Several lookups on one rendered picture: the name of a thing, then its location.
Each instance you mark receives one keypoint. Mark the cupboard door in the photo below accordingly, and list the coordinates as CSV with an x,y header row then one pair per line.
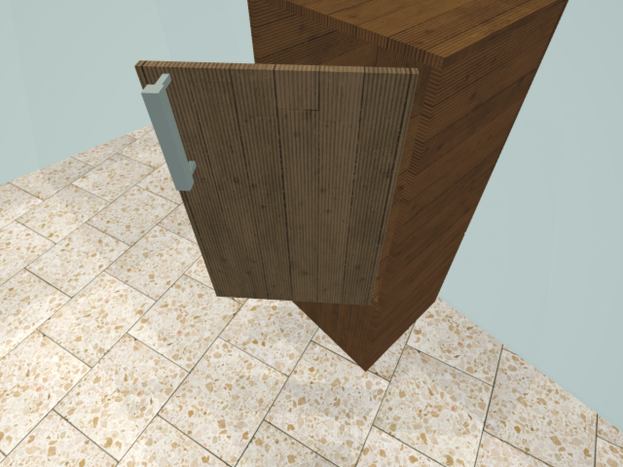
x,y
296,171

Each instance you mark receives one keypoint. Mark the handle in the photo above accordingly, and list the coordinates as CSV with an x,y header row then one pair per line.
x,y
164,124

